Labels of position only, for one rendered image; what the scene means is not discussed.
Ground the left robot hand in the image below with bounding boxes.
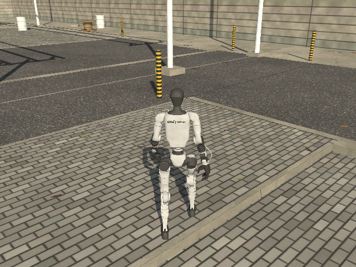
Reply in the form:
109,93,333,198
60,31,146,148
151,150,164,160

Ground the robot right foot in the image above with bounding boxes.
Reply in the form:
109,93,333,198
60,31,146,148
189,204,196,217

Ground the right robot upper arm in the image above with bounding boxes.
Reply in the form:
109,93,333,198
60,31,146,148
189,112,202,144

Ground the left robot upper arm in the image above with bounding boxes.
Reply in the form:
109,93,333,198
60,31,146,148
152,112,166,142

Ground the robot right forearm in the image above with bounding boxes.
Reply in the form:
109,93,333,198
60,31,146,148
197,136,209,165

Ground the robot right thigh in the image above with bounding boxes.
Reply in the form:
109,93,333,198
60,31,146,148
185,155,197,186

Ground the robot left forearm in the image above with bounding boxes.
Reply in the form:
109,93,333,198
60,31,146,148
151,134,159,152

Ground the right robot hand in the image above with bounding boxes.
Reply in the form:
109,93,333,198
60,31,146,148
197,164,210,181

